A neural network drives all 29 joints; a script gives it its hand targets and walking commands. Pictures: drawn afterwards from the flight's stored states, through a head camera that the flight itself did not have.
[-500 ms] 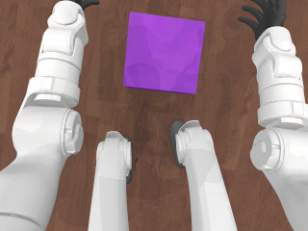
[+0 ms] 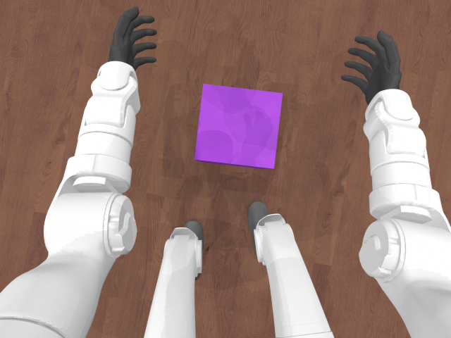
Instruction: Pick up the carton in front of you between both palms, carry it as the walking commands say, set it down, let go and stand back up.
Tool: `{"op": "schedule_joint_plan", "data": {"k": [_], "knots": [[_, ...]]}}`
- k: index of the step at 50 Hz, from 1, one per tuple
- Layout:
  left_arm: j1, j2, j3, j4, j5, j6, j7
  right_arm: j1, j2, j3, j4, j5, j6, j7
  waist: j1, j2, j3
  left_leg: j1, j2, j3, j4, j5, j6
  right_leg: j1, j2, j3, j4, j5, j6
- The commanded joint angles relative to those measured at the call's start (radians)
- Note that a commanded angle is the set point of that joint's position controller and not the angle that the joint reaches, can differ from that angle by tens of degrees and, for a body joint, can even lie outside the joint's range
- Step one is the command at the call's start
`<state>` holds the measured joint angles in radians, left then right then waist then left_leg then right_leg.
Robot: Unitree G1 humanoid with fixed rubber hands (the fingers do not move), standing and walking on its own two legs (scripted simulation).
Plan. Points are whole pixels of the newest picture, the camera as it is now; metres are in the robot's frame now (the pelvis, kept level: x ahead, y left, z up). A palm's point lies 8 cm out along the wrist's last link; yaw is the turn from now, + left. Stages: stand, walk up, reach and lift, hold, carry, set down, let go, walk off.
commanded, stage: let go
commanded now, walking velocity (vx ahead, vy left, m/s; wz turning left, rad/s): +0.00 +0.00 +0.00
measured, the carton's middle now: (236, 132) +0.46 -0.06 -0.51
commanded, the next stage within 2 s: stand in 1.28 s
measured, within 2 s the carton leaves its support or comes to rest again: neither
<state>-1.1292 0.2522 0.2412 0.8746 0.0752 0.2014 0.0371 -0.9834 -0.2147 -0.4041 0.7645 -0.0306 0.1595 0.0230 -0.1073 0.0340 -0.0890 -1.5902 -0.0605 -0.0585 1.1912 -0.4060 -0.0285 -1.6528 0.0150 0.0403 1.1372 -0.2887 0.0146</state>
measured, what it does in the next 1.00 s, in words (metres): rises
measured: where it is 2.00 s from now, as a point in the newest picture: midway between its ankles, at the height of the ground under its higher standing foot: (227, 250)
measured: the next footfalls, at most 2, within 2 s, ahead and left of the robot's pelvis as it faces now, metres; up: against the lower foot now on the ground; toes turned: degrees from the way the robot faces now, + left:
none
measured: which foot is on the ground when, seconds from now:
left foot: down 0.00-1.00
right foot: down 0.00-1.00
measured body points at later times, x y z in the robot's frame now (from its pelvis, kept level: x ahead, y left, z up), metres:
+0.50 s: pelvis +0.06 -0.01 +0.11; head +0.23 -0.02 +0.52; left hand +0.39 +0.18 +0.00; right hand +0.32 -0.27 +0.01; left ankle +0.05 +0.13 -0.60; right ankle +0.09 -0.12 -0.60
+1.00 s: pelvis +0.09 +0.02 +0.14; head +0.11 +0.01 +0.59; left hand +0.27 +0.25 +0.07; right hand +0.26 -0.22 +0.06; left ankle +0.05 +0.13 -0.60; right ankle +0.09 -0.12 -0.60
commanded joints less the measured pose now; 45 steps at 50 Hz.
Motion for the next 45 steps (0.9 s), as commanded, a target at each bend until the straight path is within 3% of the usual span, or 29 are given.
{"op": "schedule_joint_plan", "data": {"k": [1, 6, 10, 16, 25, 35, 40, 45], "knots": [[-0.069, 0.030, 0.028, -0.150, 0.043, -0.019, 0.022, -0.049, -0.122, -0.002, -0.127, -0.044, -0.026, 0.027, -0.023, 0.041, -0.996, 0.507, -0.046, 0.075, -0.175, 0.310, -0.025, 0.790, 0.046, -0.101, -0.092, 0.419, 0.022], [0.170, -0.038, 0.016, -0.318, 0.062, -0.036, 0.065, 0.166, -0.133, 0.066, -0.234, -0.078, -0.036, 0.073, -0.014, 0.001, -0.957, 0.589, -0.045, 0.068, -0.280, 0.344, -0.026, 1.001, 0.040, -0.076, -0.175, 0.481, 0.001], [0.326, -0.049, -0.015, -0.407, 0.037, -0.068, 0.062, 0.324, -0.123, 0.121, -0.289, -0.056, -0.056, 0.089, -0.007, -0.028, -0.840, 0.600, -0.040, 0.074, -0.363, 0.293, -0.017, 1.147, 0.027, -0.042, -0.252, 0.480, -0.004], [0.580, -0.046, -0.048, -0.402, 0.011, -0.119, 0.021, 0.567, -0.086, 0.193, -0.300, -0.008, -0.097, 0.094, 0.016, -0.047, -0.655, 0.653, -0.026, 0.082, -0.457, 0.242, -0.006, 1.304, 0.010, -0.008, -0.348, 0.497, 0.005], [0.933, -0.020, -0.079, -0.381, -0.007, -0.198, -0.018, 0.910, -0.065, 0.283, -0.355, 0.043, -0.163, 0.062, 0.043, -0.081, -0.446, 0.849, -0.015, 0.061, -0.596, 0.272, 0.009, 1.506, -0.001, 0.014, -0.472, 0.593, 0.018], [1.207, 0.003, -0.145, -0.470, -0.047, -0.223, -0.050, 1.151, -0.078, 0.335, -0.426, 0.056, -0.173, 0.049, 0.076, 0.008, -0.137, 1.250, 0.020, 0.033, -0.785, 0.355, 0.007, 1.555, 0.032, -0.025, -0.672, 0.379, 0.011], [1.277, 0.016, -0.168, -0.508, -0.059, -0.186, -0.071, 1.175, -0.097, 0.333, -0.430, 0.043, -0.137, 0.055, 0.095, 0.032, 0.010, 1.315, 0.040, 0.026, -0.848, 0.327, 0.001, 1.589, 0.046, -0.049, -0.719, 0.274, 0.006], [1.303, 0.020, -0.187, -0.534, -0.071, -0.140, -0.090, 1.175, -0.107, 0.323, -0.430, 0.024, -0.089, 0.056, 0.098, 0.013, 0.101, 1.320, 0.053, 0.022, -0.884, 0.279, 0.004, 1.650, 0.054, -0.063, -0.723, 0.234, 0.006]]}}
